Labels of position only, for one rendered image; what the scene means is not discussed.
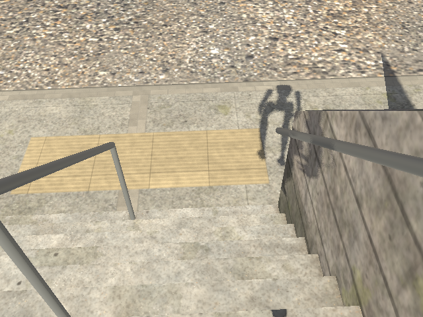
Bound stairs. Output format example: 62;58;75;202
0;204;363;317

